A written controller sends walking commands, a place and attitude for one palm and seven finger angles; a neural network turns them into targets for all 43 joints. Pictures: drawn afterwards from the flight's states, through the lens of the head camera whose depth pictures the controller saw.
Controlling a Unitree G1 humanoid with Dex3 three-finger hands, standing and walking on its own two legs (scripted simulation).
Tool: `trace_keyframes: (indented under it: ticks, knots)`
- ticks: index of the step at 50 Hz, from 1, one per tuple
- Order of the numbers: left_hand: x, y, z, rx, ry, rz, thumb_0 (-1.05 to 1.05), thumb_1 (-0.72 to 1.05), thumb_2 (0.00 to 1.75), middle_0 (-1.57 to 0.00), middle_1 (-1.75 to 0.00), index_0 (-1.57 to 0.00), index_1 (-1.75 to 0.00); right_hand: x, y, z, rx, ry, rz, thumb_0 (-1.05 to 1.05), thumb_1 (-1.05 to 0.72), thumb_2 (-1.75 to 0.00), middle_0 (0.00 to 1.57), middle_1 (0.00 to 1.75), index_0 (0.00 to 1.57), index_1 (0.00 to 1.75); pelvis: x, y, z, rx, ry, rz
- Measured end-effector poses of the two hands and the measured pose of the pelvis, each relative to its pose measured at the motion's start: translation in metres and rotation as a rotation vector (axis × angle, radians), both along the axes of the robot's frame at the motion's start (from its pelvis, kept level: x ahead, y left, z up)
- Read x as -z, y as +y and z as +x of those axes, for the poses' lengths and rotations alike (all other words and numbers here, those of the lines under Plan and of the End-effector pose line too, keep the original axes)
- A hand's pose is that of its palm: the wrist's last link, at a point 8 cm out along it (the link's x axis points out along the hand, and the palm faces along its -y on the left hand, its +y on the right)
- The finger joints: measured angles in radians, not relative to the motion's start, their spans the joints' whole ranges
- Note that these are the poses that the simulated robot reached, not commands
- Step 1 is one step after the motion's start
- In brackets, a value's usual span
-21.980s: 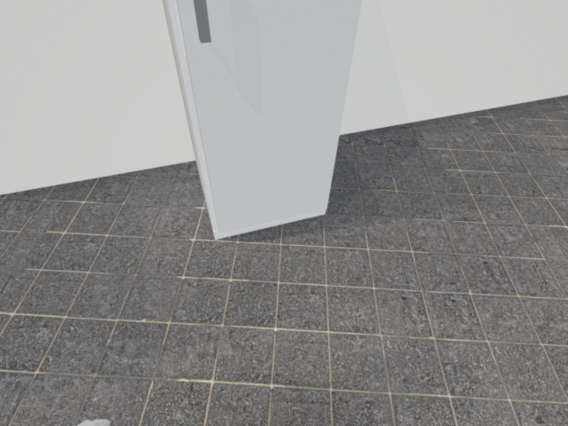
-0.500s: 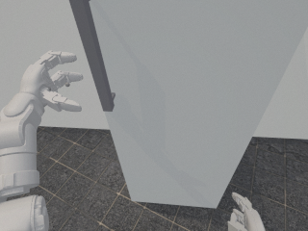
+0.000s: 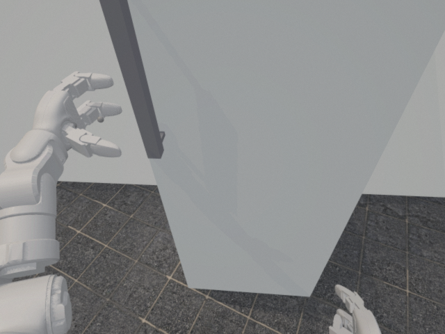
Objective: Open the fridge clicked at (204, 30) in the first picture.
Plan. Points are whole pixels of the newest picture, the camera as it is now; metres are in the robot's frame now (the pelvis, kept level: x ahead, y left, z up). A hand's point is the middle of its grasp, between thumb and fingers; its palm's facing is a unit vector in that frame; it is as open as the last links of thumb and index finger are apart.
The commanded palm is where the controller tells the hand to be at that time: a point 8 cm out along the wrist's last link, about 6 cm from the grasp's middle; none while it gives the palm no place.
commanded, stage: feel for the door with the fingertips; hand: left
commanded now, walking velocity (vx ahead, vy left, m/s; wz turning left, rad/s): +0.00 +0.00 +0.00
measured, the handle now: (143, 84) +0.44 +0.17 +0.27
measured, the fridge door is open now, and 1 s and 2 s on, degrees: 0 0 0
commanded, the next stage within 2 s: slide the fingers in behind the handle in 0.80 s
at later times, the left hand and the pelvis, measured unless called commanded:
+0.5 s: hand (117, 117) +0.37 +0.20 +0.24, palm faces +0.05 -1.00 -0.05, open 14.0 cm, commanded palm +0.35 +0.24 +0.25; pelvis +0.00 +0.00 +0.00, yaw +0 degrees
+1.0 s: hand (121, 109) +0.39 +0.20 +0.24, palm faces +0.04 -1.00 -0.04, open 13.9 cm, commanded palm +0.36 +0.24 +0.25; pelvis +0.01 +0.00 +0.00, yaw -1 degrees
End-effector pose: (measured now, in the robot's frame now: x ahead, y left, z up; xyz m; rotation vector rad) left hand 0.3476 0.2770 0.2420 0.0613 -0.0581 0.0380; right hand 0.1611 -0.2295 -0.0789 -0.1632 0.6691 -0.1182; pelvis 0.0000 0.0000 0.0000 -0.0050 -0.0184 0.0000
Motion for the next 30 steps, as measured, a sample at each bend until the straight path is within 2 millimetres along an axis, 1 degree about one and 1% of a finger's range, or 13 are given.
trace_keyframes:
  ticks: [5, 11, 16, 20, 24, 30]
  knots:
    - [0.001, -0.014, 0.005, 0.027, -0.014, -0.017, -0.02, -0.50, 0.30, -0.31, -1.20, -0.30, -1.20, 0.003, -0.001, -0.003, 0.004, 0.018, -0.006, 0.02, -0.90, -0.90, 0.20, 0.29, 0.20, 0.30, 0.000, 0.001, 0.001, 0.002, 0.001, 0.001]
    - [0.000, -0.025, 0.006, 0.024, -0.026, -0.023, -0.02, -0.50, 0.30, -0.31, -1.20, -0.30, -1.20, 0.001, 0.000, 0.001, 0.011, 0.002, 0.010, 0.02, -0.90, -0.90, 0.20, 0.29, 0.20, 0.30, 0.000, 0.000, 0.003, 0.012, 0.001, 0.002]
    - [0.001, -0.029, 0.000, 0.019, -0.030, -0.021, -0.02, -0.50, 0.30, -0.31, -1.20, -0.30, -1.20, -0.002, 0.003, 0.010, 0.002, -0.018, 0.019, 0.02, -0.90, -0.90, 0.20, 0.29, 0.20, 0.30, 0.000, 0.000, 0.005, 0.012, -0.004, 0.002]
    - [0.002, -0.025, -0.002, -0.004, -0.009, -0.021, -0.02, -0.50, 0.30, -0.31, -1.20, -0.31, -1.20, -0.004, 0.005, 0.018, -0.011, -0.027, 0.016, 0.02, -0.90, -0.90, 0.20, 0.29, 0.20, 0.30, 0.000, -0.002, 0.004, 0.006, -0.006, 0.001]
    - [0.000, -0.026, 0.001, -0.014, -0.001, -0.006, -0.02, -0.50, 0.30, -0.31, -1.20, -0.30, -1.20, -0.006, 0.006, 0.023, -0.021, -0.033, 0.010, 0.02, -0.90, -0.90, 0.20, 0.29, 0.20, 0.30, 0.000, -0.003, 0.003, -0.004, -0.009, 0.001]
    - [-0.006, -0.039, 0.013, 0.025, -0.010, -0.021, -0.02, -0.50, 0.30, -0.31, -1.20, -0.30, -1.20, -0.004, 0.006, 0.023, -0.021, -0.024, 0.010, 0.02, -0.90, -0.90, 0.20, 0.29, 0.20, 0.30, 0.000, -0.003, 0.004, -0.006, -0.004, 0.002]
